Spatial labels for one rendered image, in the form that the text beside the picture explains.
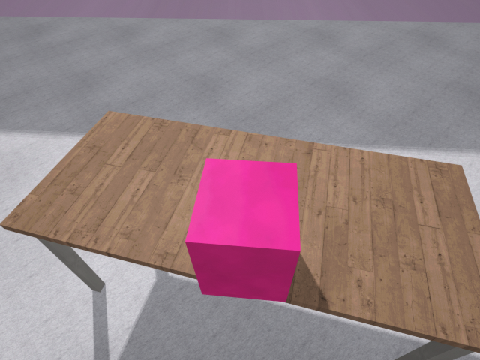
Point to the table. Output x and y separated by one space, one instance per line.
386 240

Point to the carton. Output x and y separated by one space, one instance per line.
244 233

